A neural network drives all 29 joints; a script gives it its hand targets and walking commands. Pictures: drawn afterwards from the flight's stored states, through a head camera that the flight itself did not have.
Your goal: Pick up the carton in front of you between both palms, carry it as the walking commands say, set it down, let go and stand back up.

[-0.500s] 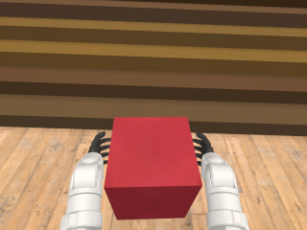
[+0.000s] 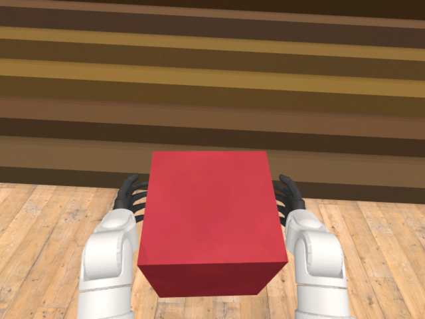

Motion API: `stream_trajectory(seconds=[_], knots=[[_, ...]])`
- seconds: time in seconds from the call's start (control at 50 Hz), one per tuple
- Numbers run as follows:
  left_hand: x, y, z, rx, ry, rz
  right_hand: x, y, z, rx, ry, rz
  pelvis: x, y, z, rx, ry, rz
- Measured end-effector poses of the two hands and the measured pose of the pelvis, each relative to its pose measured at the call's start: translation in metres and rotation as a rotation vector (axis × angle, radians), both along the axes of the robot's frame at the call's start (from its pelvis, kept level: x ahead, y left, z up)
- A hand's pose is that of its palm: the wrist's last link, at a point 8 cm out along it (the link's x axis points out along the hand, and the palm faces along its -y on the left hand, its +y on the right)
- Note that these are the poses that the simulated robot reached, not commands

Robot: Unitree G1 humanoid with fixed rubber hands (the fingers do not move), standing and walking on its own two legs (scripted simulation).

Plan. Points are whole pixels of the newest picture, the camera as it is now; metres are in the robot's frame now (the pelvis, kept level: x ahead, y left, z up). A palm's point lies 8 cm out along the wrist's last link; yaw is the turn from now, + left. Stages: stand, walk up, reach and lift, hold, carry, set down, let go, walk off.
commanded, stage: carry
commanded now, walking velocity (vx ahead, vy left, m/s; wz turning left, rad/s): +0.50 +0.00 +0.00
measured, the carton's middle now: (209, 229) +0.29 +0.00 +0.03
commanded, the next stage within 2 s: none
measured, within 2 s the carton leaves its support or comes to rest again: neither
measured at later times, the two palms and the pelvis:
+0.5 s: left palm (141, 137) +0.49 +0.17 +0.11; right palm (268, 148) +0.46 -0.13 +0.10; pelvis +0.25 +0.03 +0.01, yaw -3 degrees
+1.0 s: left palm (166, 68) +0.83 +0.14 +0.14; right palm (256, 70) +0.85 -0.16 +0.13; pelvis +0.57 -0.03 +0.01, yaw +1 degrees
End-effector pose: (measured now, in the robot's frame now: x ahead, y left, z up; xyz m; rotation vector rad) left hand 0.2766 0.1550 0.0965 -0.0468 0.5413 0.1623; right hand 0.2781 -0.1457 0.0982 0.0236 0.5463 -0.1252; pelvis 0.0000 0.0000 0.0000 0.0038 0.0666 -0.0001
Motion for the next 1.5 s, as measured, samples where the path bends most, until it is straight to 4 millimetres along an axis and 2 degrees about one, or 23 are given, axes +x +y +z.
stream_trajectory(seconds=[0.08,0.16,0.22,0.28,0.38,0.44,0.5,0.58,0.66,0.74,0.86,0.94,1.04,1.12,1.2,1.26,1.32,1.36,1.44,1.5], knots=[[0.024,-0.004,0.001,-0.004,0.028,0.001,0.02,-0.004,-0.004,0.015,0.029,-0.023,0.033,-0.001,-0.003,-0.01,0.027,-0.034],[0.049,-0.013,-0.005,-0.017,0.085,-0.013,0.038,-0.012,-0.011,0.038,0.085,-0.049,0.069,-0.005,-0.001,-0.023,0.042,0.015],[0.063,-0.008,-0.007,-0.041,0.118,0.013,0.061,-0.007,-0.006,0.032,0.119,-0.035,0.098,-0.005,0.006,0.005,0.051,0.024],[0.084,0.004,-0.004,-0.051,0.111,0.049,0.092,0.005,-0.001,0.037,0.113,-0.01,0.128,0.001,0.008,0.022,0.048,0.016],[0.141,0.021,-0.006,-0.057,0.058,0.041,0.144,0.022,-0.005,0.044,0.06,-0.023,0.187,0.02,-0.008,0.027,0.003,-0.033],[0.179,0.018,-0.001,-0.051,0.098,-0.009,0.164,0.019,-0.005,0.053,0.098,-0.077,0.218,0.029,0.0,0.014,0.005,-0.052],[0.215,0.012,0.009,-0.043,0.115,-0.06,0.185,0.013,0.004,0.057,0.113,-0.13,0.25,0.033,0.012,-0.003,0.015,-0.054],[0.263,0.007,0.021,-0.043,0.093,-0.087,0.228,0.009,0.02,0.05,0.09,-0.153,0.295,0.033,0.022,-0.026,0.021,-0.044],[0.309,0.007,0.024,-0.052,0.068,-0.062,0.284,0.009,0.028,0.037,0.066,-0.124,0.345,0.026,0.022,-0.034,0.018,-0.032],[0.36,0.005,0.025,-0.059,0.025,-0.022,0.349,0.006,0.03,0.04,0.025,-0.079,0.4,0.014,0.012,-0.028,0.008,-0.024],[0.457,-0.009,0.024,-0.04,-0.044,0.034,0.46,-0.009,0.018,0.072,-0.041,-0.027,0.492,-0.01,-0.014,-0.035,-0.016,0.016],[0.509,-0.011,0.028,-0.046,0.003,0.089,0.525,-0.011,0.02,0.085,0.008,0.011,0.534,-0.021,-0.004,-0.017,-0.01,0.026],[0.582,-0.013,0.048,-0.054,-0.005,0.112,0.602,-0.012,0.039,0.109,0.002,0.012,0.589,-0.028,0.013,0.0,0.001,0.024],[0.656,-0.017,0.062,-0.041,-0.017,0.071,0.667,-0.017,0.053,0.092,-0.015,-0.01,0.638,-0.027,0.019,0.007,0.013,0.015],[0.734,-0.019,0.067,-0.038,-0.017,0.034,0.734,-0.02,0.058,0.077,-0.017,-0.042,0.692,-0.02,0.017,0.004,0.021,0.001],[0.792,-0.016,0.061,-0.048,-0.015,0.018,0.788,-0.017,0.055,0.066,-0.017,-0.063,0.736,-0.011,0.009,-0.002,0.021,-0.007],[0.853,-0.012,0.048,-0.066,-0.027,-0.01,0.841,-0.013,0.049,0.064,-0.031,-0.089,0.783,0.001,-0.009,-0.015,0.006,-0.03],[0.889,-0.012,0.036,-0.077,-0.011,-0.027,0.869,-0.013,0.041,0.048,-0.016,-0.119,0.805,0.005,-0.014,0.003,0.007,-0.021],[0.938,-0.014,0.017,-0.121,0.068,-0.024,0.91,-0.014,0.023,0.062,0.061,-0.161,0.844,0.011,-0.003,-0.004,0.022,-0.015],[0.969,-0.014,0.014,-0.14,0.069,-0.007,0.939,-0.015,0.021,0.083,0.061,-0.181,0.872,0.012,0.006,-0.017,0.032,-0.016]])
